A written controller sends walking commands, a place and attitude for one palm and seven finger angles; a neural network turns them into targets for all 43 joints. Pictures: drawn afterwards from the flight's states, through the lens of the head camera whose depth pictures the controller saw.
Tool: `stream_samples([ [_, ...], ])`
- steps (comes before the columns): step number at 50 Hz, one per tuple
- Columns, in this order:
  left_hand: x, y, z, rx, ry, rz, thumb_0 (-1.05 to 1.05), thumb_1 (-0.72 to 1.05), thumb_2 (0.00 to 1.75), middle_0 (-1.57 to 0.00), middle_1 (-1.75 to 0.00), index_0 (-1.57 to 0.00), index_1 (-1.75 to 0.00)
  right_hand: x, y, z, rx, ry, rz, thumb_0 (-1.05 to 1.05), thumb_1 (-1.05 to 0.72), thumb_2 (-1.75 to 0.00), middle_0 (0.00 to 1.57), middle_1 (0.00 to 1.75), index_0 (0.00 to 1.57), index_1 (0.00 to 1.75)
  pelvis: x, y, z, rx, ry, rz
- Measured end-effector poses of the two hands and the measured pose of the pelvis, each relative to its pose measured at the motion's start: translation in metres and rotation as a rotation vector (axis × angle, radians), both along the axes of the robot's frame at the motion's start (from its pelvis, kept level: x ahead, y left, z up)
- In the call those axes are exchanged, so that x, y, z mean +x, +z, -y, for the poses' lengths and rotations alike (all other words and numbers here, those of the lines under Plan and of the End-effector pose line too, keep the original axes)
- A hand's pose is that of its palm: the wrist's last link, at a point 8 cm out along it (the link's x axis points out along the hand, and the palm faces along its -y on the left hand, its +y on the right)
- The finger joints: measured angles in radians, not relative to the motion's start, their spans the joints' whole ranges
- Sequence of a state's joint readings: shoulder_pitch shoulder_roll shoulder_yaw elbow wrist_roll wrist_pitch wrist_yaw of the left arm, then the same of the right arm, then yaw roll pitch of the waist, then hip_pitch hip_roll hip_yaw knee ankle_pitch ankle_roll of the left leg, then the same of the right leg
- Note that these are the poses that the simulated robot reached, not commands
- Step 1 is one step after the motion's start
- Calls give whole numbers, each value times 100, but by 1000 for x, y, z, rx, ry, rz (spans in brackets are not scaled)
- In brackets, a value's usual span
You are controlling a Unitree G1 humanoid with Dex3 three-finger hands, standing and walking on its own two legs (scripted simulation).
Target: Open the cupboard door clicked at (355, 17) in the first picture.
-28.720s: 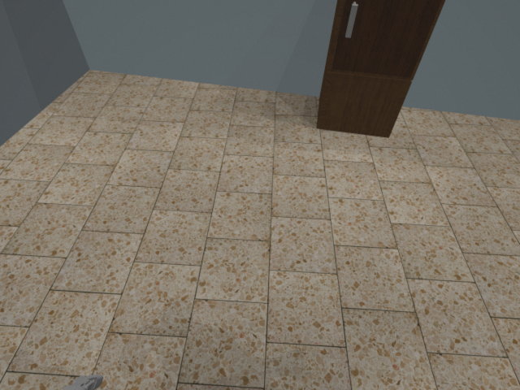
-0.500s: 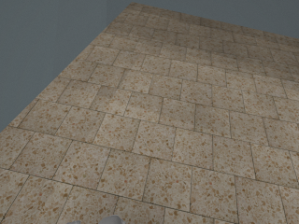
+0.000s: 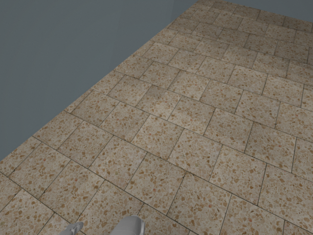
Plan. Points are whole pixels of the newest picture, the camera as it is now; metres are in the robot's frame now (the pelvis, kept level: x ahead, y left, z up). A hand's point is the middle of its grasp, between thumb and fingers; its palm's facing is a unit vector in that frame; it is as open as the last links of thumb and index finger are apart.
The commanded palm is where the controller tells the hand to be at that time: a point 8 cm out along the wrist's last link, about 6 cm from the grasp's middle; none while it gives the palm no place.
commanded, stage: turn to face it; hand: left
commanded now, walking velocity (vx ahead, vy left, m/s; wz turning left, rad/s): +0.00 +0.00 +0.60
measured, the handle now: out of the picture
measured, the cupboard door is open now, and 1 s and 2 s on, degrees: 44 44 44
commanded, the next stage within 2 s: none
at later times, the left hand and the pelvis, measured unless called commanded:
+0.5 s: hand out of the picture +0.06 +0.21 -0.16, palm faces +0.33 -0.90 -0.28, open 7.4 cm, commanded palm none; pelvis +0.03 -0.03 +0.00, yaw +18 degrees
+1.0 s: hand out of the picture -0.03 +0.15 -0.18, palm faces +0.63 -0.74 -0.24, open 7.4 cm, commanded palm none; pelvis +0.05 -0.06 -0.01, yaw +38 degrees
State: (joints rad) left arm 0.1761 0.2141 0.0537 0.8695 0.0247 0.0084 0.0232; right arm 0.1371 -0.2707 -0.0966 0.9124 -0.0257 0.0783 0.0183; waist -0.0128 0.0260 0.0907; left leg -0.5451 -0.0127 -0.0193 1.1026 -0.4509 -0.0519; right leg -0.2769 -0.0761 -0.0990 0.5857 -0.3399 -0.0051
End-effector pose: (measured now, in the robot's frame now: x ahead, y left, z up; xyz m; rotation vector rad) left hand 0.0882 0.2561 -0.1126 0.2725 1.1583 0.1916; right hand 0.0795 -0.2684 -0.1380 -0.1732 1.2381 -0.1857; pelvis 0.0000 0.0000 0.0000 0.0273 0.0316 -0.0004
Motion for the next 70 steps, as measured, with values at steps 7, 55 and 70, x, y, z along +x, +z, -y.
stream_samples([
  [7,-44,-8,15,-52,116,-81,0,91,90,-20,-30,-20,-30,52,13,-9,9,135,14,1,-91,-90,19,30,20,30,11,7,10,28,97,1],
  [55,-144,-19,67,-67,768,-40,1,91,90,-20,-30,-20,-30,215,17,-75,-19,783,53,0,-90,-90,20,30,20,30,61,1,63,-19,712,12],
  [70,-133,0,128,-26,898,13,0,91,90,-20,-30,-20,-30,270,6,-69,0,901,-20,1,-90,-90,20,30,20,30,95,5,94,19,912,15],
])
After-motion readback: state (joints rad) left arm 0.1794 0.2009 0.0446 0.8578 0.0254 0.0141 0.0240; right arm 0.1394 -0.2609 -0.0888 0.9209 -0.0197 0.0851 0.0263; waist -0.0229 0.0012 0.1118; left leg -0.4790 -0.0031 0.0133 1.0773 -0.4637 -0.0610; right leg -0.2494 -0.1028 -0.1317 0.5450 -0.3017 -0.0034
